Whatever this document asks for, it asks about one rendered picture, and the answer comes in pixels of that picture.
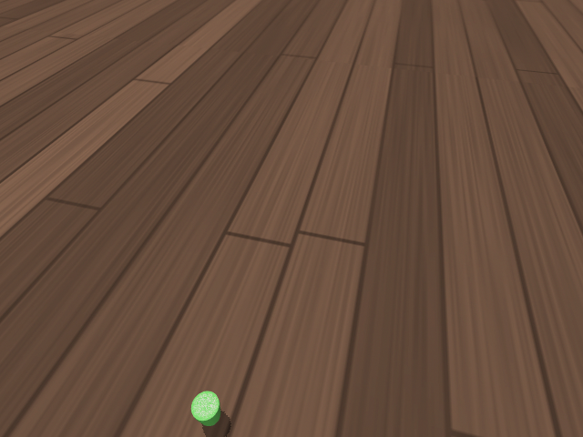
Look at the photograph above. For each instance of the cup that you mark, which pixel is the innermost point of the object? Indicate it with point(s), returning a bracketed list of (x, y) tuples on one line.
[(206, 408)]

